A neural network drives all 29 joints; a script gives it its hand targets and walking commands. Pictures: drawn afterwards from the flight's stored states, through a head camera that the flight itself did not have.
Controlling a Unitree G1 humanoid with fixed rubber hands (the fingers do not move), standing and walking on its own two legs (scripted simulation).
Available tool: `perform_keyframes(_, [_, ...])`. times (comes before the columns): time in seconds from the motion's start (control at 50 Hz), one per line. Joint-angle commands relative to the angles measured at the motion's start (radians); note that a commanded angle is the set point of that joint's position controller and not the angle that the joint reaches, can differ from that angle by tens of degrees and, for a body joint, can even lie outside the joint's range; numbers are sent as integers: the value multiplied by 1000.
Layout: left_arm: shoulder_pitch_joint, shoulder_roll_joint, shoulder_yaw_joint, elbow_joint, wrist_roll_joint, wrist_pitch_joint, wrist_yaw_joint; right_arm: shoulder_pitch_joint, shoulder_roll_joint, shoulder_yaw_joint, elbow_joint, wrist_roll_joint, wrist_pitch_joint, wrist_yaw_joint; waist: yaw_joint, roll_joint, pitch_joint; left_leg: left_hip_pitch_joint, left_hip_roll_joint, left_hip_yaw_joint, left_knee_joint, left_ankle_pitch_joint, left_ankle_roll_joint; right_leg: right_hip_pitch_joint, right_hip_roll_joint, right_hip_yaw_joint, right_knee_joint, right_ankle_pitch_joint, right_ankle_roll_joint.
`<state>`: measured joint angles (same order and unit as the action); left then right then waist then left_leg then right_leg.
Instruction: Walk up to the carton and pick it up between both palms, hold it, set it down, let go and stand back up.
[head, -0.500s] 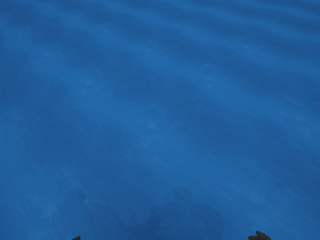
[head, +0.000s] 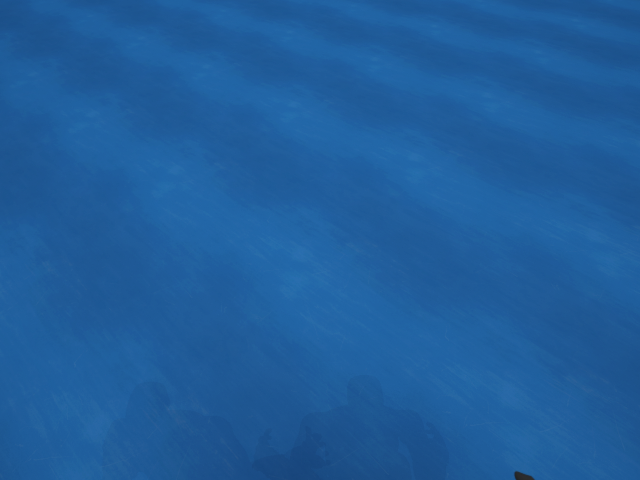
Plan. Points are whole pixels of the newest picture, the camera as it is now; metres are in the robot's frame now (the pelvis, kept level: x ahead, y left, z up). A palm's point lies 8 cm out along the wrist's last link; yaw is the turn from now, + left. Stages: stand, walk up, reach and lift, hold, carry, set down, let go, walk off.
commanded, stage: stand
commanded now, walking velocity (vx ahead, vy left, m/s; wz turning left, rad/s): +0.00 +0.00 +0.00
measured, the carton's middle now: out of the picture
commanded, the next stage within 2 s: walk up in 0.90 s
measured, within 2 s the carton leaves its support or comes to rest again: neither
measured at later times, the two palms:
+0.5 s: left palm out of the picture +0.09 +0.26 -0.10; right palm out of the picture +0.08 -0.26 -0.10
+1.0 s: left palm out of the picture +0.09 +0.26 -0.10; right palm out of the picture +0.08 -0.25 -0.10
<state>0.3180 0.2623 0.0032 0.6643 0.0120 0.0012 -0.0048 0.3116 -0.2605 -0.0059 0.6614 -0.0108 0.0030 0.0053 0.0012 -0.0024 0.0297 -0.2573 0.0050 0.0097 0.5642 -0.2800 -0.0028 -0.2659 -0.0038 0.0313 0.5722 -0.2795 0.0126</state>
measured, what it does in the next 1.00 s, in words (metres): stands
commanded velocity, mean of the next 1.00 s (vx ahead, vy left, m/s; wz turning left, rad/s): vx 0.00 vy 0.00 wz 0.00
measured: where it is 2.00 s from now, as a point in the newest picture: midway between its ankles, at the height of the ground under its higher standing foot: outside the picture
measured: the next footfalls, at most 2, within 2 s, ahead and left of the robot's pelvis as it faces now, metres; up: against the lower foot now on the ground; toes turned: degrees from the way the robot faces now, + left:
right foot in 1.44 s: +0.11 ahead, -0.27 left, +0.00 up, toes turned -28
left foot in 1.82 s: +0.36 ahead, -0.18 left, +0.00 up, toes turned -42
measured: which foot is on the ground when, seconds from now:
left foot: down 0.00-1.00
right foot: down 0.00-1.00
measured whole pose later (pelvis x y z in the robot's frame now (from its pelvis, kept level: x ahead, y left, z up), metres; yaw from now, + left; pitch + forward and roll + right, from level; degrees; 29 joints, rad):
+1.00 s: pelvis +0.00 +0.01 +0.00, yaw -1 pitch -1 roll +0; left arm 0.33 0.27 0.00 0.67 0.01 0.00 0.00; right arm 0.31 -0.26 0.00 0.70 -0.01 0.00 0.00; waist 0.00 -0.01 0.04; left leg -0.25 0.01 0.02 0.55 -0.28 0.00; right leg -0.27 0.00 0.05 0.56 -0.27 0.02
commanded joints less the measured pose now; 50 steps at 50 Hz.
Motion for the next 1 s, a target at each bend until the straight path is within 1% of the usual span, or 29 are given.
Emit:
perform_keyframes(0.0, [0, 125, 41, -77, 0, -21, 6, -2, -126, -40, -78, 0, -22, -7, 0, -1, -21, -5, 79, -95, -109, 49, 35, -6, -72, 82, -104, 73, -42])
perform_keyframes(0.02, [-8, 126, 38, -79, -2, -22, 6, -8, -128, -40, -74, 1, -23, -7, 0, 11, -19, -5, 80, -95, -107, 66, 32, -5, -72, 75, -104, 79, -40])
perform_keyframes(0.04, [0, 123, 36, -80, -3, -23, 6, -9, -131, -43, -78, 0, -23, -8, 5, 0, -13, -4, 80, -95, -105, 66, 32, -10, -71, 77, -109, 72, -40])
perform_keyframes(0.06, [-2, 126, 37, -78, -3, -23, 6, -5, -128, -43, -76, -1, -22, -8, 0, -17, -20, 5, 81, -96, -103, 66, 33, -11, -71, 77, -112, 68, -41])
perform_keyframes(0.16, [-5, 126, 35, -82, -2, -22, 8, 0, -128, -44, -64, 0, -22, -8, -7, 6, -26, 16, 77, -90, -102, 76, 26, -8, -74, 81, -108, 87, -40])
perform_keyframes(0.2, [0, 130, 37, -80, -3, -21, 8, -12, -130, -43, -63, 0, -21, -9, 1, 17, -25, 14, 79, -92, -106, 58, 29, -11, -70, 83, -109, 76, -38])
perform_keyframes(0.28, [-3, 134, 38, -78, -1, -20, 9, -5, -130, -43, -63, -2, -19, -8, -1, -22, -17, 12, 78, -90, -98, 46, 28, -14, -71, 91, -120, 48, -41])
perform_keyframes(0.3, [-4, 131, 36, -81, -1, -20, 8, 0, -128, -44, -62, -1, -19, -8, -6, -7, -15, 8, 76, -87, -97, 54, 27, -21, -74, 91, -120, 55, -43])
perform_keyframes(0.32, [-4, 130, 36, -82, -3, -21, 8, 1, -127, -44, -57, -1, -19, -8, -5, -10, -9, 9, 75, -89, -103, 55, 27, -27, -71, 90, -122, 53, -41])
perform_keyframes(0.36, [-1, 127, 36, -81, -4, -20, 7, -5, -132, -44, -57, -1, -20, -8, -4, 10, -11, 6, 79, -93, -109, 52, 28, -20, -70, 87, -114, 53, -41])
perform_keyframes(0.38, [0, 135, 36, -82, -4, -21, 7, -9, -127, -42, -57, -2, -20, -8, 2, -8, -15, 9, 81, -97, -107, 51, 30, -22, -70, 87, -115, 53, -40])
perform_keyframes(0.4, [2, 127, 37, -77, -1, -21, 8, -11, -128, -45, -56, -1, -21, -8, 1, 12, -24, 5, 81, -96, -109, 46, 31, -14, -68, 83, -115, 53, -39])
perform_keyframes(0.44, [-1, 138, 37, -77, 0, -21, 9, -2, -127, -44, -53, 0, -22, -7, -2, -18, -31, 9, 82, -98, -111, 49, 29, -9, -67, 79, -108, 62, -36])
perform_keyframes(0.48, [-3, 130, 38, -79, 0, -21, 9, -8, -131, -42, -54, 0, -21, -8, -2, 1, 11, -6, 78, -95, -111, 50, 28, -21, -71, 90, -117, 63, -39])
perform_keyframes(0.5, [8, 130, 38, -75, -1, -21, 9, -2, -132, -43, -49, -2, -22, -8, -1, 12, -13, 1, 81, -94, -113, 40, 28, -14, -71, 94, -115, 53, -40])
perform_keyframes(0.6, [7, 132, 37, -71, -1, -20, 9, -2, -133, -43, -48, -1, -21, -9, -1, 8, -18, 5, 85, -99, -122, 33, 34, -15, -67, 90, -113, 56, -37])
perform_keyframes(0.62, [5, 130, 37, -72, -1, -19, 9, 3, -131, -42, -50, 1, -21, -9, -1, -10, -14, -4, 86, -104, -121, 32, 34, -8, -67, 86, -114, 56, -37])
perform_keyframes(0.64, [1, 133, 37, -76, -1, -20, 9, 4, -131, -39, -52, -1, -21, -9, 2, -14, -12, -1, 82, -96, -119, 36, 33, -8, -69, 87, -114, 57, -38])
perform_keyframes(0.68, [9, 133, 35, -74, -1, -21, 10, -2, -134, -41, -50, -2, -21, -8, 2, -11, -20, 7, 83, -91, -119, 43, 32, -11, -66, 88, -113, 66, -36])
perform_keyframes(0.7, [10, 132, 35, -71, 0, -21, 10, -5, -133, -40, -52, 1, -21, -8, 0, 5, -1, 3, 82, -89, -116, 50, 31, -22, -69, 90, -116, 78, -37])
perform_keyframes(0.72, [8, 132, 33, -72, -2, -22, 10, 3, -129, -41, -48, 1, -20, -9, -3, -4, 1, 5, 83, -92, -117, 57, 30, -17, -69, 90, -113, 80, -36])
perform_keyframes(0.74, [15, 129, 34, -74, -3, -21, 9, -3, -134, -42, -50, -1, -20, -9, 4, 4, -5, 3, 85, -91, -115, 49, 29, -21, -68, 92, -116, 68, -35])
perform_keyframes(0.76, [19, 133, 34, -71, -3, -21, 10, -1, -135, -41, -46, 1, -18, -8, 1, -2, -2, 8, 82, -89, -115, 42, 29, -25, -67, 94, -121, 59, -38])
perform_keyframes(0.78, [14, 135, 36, -70, -1, -20, 10, 3, -134, -41, -46, 2, -18, -8, -5, 9, -4, 2, 84, -90, -121, 36, 30, -18, -68, 94, -120, 56, -39])
perform_keyframes(0.82, [15, 134, 38, -68, -1, -22, 9, -3, -135, -42, -44, 0, -20, -8, 0, 16, -22, 11, 83, -87, -122, 32, 29, -17, -66, 88, -114, 60, -37])
perform_keyframes(0.84, [14, 131, 34, -72, -4, -21, 9, 0, -138, -43, -44, 0, -19, -9, -3, -3, -28, 13, 84, -91, -123, 19, 30, -18, -62, 87, -116, 50, -36])
perform_keyframes(0.88, [12, 132, 33, -74, -2, -22, 9, 0, -132, -40, -43, 1, -19, -8, -4, -15, -17, 1, 87, -92, -121, 33, 30, -11, -65, 89, -112, 64, -35])
perform_keyframes(0.94, [22, 134, 34, -68, -2, -20, 10, -9, -136, -39, -44, 0, -20, -9, 2, 7, -22, 9, 87, -88, -118, 47, 33, -7, -66, 95, -109, 73, -36])
perform_keyframes(0.98, [19, 135, 32, -69, -2, -20, 11, -2, -131, -37, -40, 4, -19, -8, 1, -6, -21, 10, 85, -85, -120, 52, 31, -16, -67, 95, -110, 82, -36])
